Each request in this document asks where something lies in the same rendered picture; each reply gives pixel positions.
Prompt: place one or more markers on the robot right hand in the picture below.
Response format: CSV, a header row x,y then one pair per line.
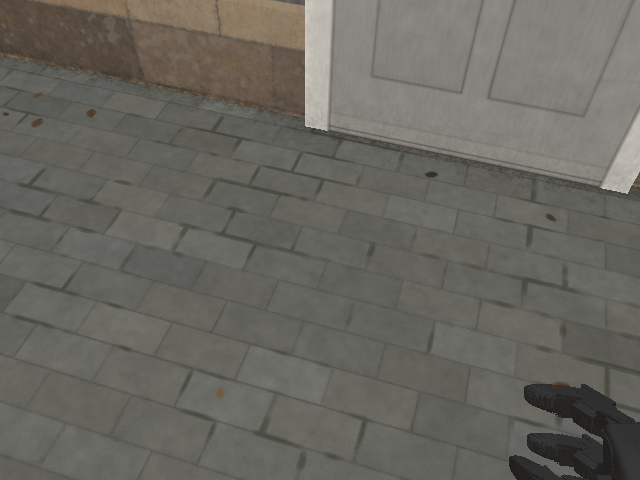
x,y
617,459

